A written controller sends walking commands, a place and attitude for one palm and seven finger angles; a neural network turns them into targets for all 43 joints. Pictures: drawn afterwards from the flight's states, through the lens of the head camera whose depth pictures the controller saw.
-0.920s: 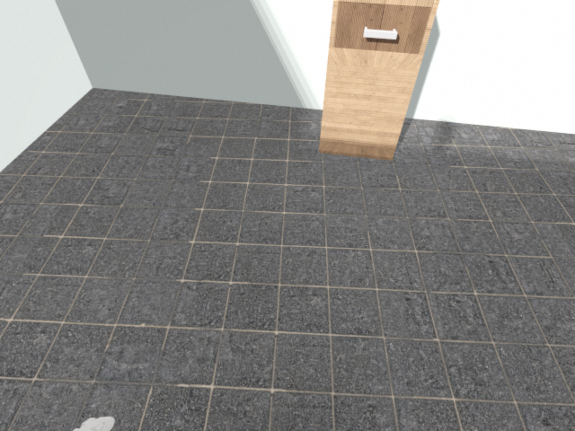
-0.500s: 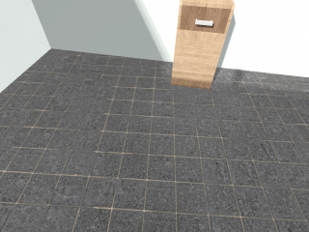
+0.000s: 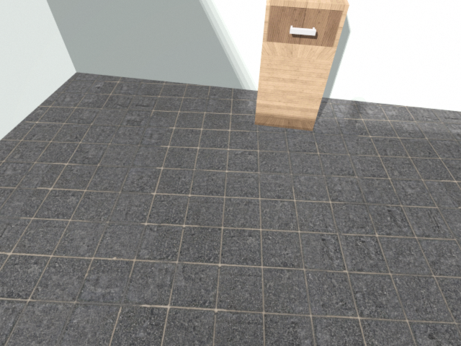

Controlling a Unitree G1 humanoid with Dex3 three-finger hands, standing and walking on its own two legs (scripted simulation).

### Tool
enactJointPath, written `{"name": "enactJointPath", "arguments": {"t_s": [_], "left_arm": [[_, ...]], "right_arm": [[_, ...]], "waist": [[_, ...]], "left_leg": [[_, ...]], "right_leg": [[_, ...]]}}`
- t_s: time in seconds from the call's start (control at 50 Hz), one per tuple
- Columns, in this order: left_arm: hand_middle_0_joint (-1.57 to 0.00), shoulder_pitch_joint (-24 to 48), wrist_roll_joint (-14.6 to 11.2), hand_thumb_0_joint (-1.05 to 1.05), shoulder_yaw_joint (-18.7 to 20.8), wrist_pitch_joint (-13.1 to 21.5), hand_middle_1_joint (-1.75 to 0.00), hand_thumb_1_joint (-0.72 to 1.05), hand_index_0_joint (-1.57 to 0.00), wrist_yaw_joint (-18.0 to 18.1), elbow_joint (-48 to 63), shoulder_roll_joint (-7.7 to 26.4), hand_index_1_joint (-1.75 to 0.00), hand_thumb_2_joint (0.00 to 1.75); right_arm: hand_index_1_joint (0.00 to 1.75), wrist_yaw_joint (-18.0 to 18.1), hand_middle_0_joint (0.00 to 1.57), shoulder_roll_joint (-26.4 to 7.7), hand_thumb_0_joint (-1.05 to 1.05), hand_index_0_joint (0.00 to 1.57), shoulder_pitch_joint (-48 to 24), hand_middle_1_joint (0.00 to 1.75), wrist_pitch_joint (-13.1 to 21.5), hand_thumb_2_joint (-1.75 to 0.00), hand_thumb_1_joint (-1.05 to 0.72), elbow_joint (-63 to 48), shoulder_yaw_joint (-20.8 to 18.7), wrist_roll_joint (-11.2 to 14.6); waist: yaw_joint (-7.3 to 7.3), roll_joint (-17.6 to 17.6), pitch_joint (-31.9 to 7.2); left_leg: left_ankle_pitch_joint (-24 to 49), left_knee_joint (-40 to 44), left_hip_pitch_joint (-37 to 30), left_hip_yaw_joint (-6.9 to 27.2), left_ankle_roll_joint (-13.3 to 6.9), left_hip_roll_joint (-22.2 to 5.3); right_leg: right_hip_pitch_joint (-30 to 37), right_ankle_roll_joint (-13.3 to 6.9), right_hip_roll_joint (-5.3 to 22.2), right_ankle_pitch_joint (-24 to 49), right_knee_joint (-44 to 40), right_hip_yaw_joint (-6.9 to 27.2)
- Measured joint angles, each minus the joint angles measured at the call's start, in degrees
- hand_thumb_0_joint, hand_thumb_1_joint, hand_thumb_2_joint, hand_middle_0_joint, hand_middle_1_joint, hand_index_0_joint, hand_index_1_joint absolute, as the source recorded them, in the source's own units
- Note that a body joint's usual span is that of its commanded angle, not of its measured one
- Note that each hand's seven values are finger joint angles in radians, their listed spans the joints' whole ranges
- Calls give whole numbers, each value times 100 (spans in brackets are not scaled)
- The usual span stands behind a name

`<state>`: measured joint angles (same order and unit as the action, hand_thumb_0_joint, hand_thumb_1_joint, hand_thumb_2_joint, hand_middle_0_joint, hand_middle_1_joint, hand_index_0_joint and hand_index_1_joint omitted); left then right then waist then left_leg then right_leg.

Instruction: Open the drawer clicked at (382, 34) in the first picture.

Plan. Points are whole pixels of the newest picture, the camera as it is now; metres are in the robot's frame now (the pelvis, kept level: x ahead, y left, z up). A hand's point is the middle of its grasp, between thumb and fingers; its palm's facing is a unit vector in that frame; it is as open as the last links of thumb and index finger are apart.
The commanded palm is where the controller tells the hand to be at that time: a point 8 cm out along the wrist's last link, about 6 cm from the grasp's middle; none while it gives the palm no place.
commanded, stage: look at it before walking up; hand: left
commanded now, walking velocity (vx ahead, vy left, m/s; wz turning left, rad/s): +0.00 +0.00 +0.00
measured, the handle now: (302, 29) +1.64 -0.30 -0.09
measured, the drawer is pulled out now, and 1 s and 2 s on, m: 0.00 0.00 0.00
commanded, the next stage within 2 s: walk to a spot facing it in 0.52 s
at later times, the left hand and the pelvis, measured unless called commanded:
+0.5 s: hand out of the picture +0.08 +0.25 -0.16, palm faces -0.03 -0.94 -0.33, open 7.4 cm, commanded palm none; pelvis +0.00 +0.00 +0.00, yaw +0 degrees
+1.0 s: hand out of the picture +0.10 +0.18 -0.19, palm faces -0.14 -0.97 -0.21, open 7.4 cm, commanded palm none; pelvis +0.07 -0.02 -0.02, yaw -10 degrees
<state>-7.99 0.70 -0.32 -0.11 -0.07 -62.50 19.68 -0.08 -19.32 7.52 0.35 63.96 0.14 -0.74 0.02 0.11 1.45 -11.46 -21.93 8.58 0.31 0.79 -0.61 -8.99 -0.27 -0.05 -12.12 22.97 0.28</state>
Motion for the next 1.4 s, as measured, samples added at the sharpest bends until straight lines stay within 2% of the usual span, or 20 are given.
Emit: {"name": "enactJointPath", "arguments": {"t_s": [0.68, 0.76, 0.86, 0.92, 0.96, 1.0, 1.04, 1.08, 1.12, 1.18, 1.26, 1.36, 1.38, 1.4], "left_arm": [[-20, -2, 2, 0, 0, 3, -30, 91, -20, 23, -4, -2, -30, 90], [-20, -273, 37, 0, 48, -126, -30, 91, -20, -6, 94, -137, -30, 90], [-20, -834, 66, 0, 153, -193, -30, 91, -20, -139, 293, -373, -30, 90], [-20, -1059, 68, 0, 225, -204, -30, 91, -20, -199, 317, -546, -30, 90], [-20, -1098, 71, 0, 258, -189, -30, 91, -20, -240, 335, -671, -30, 90], [-20, -1106, 84, 0, 276, -59, -30, 91, -20, -269, 435, -754, -30, 90], [-20, -1093, 62, 0, 286, 134, -30, 91, -20, -189, 496, -823, -30, 90], [-20, -1170, 52, 0, 275, 235, -30, 91, -20, -96, 528, -904, -30, 90], [-20, -1283, 71, 0, 259, 262, -30, 91, -20, -39, 489, -974, -30, 90], [-20, -1445, 95, 0, 234, 281, -30, 91, -20, -12, 363, -1056, -30, 90], [-20, -1548, 110, 0, 229, 283, -30, 91, -20, -5, 223, -1088, -30, 90], [-20, -1557, 107, 0, 303, 255, -30, 91, -20, 17, 187, -978, -30, 90], [-20, -1581, 93, 0, 328, 249, -30, 91, -20, 20, 189, -944, -30, 90], [-20, -1595, 73, 0, 361, 235, -30, 91, -20, 17, 182, -910, -30, 90]], "right_arm": [[30, 15, 21, 12, 1, 20, -131, 30, -8, -90, -90, -13, 14, -5], [30, 21, 20, 158, 1, 20, 14, 30, -73, -90, -90, -122, -5, -56], [30, 3, 20, 420, 1, 20, 435, 30, -30, -90, -90, -341, -71, -72], [30, 13, 21, 548, 1, 20, 668, 30, 68, -90, -90, -382, -137, -66], [30, 32, 21, 588, 1, 21, 812, 30, 114, -90, -90, -368, -168, -83], [30, 38, 21, 590, 1, 21, 967, 30, 101, -90, -90, -336, -186, -74], [30, 23, 21, 609, 1, 20, 1017, 30, -5, -90, -90, -215, -189, -49], [30, 8, 21, 634, 1, 20, 952, 30, -78, -90, -90, -139, -203, -54], [30, -13, 20, 666, 2, 20, 811, 30, -73, -90, -90, -193, -233, -77], [30, -48, 20, 731, 2, 20, 523, 30, -37, -90, -91, -442, -278, -80], [30, -115, 20, 835, 1, 20, 122, 30, 35, -90, -91, -783, -304, -59], [30, -152, 20, 937, 1, 20, -224, 30, 158, -90, -91, -1018, -259, -40], [30, -137, 20, 945, 1, 20, -250, 30, 212, -90, -90, -1055, -235, -49], [30, -111, 20, 956, 1, 20, -277, 30, 283, -90, -90, -1085, -214, -71]], "waist": [[-38, 28, 28], [-106, 12, -105], [-123, 52, -205], [-123, 58, -128], [-86, -12, -30], [-57, -122, 69], [-97, -181, 139], [-172, -183, 147], [-182, -141, 121], [-138, -61, 66], [-139, 8, 57], [-276, 113, 111], [-290, 141, 107], [-280, 168, 111]], "left_leg": [[-27, 72, -50, -33, -1, -15], [-332, -290, 70, -198, -3, -95], [-815, -801, 203, -472, -23, -203], [-1056, -907, 66, -725, 26, -295], [-1194, -960, -61, -843, 101, -402], [-1471, -1527, 81, -873, 130, -586], [-1720, -2974, 662, -620, 80, -622], [-1535, -4023, 1232, -441, 65, -556], [-1210, -4358, 1704, -434, 108, -546], [-756, -4119, 2252, -479, 200, -592], [-248, -3259, 2592, -460, 229, -636], [-39, -1785, 2182, -531, 103, -486], [28, -1431, 1947, -589, 57, -426], [181, -1287, 1786, -645, -89, -401]], "right_leg": [[55, 14, -12, 9, -116, 32], [-118, -9, -94, -202, 205, 191], [-486, -133, -209, -955, 1000, 424], [-859, -104, -100, -1408, 1843, 88], [-973, -86, -10, -1514, 1929, -201], [-863, -156, -13, -924, 1450, -411], [-835, -258, -106, -854, 1600, -483], [-624, -312, -196, -974, 1399, -432], [-361, -303, -239, -900, 999, -318], [-24, -274, -246, -734, 435, -106], [364, -185, -220, -721, -20, 168], [783, 5, -128, -1151, 10, 431], [797, 33, -103, -1340, 220, 495], [681, 16, -90, -1556, 691, 532]]}}
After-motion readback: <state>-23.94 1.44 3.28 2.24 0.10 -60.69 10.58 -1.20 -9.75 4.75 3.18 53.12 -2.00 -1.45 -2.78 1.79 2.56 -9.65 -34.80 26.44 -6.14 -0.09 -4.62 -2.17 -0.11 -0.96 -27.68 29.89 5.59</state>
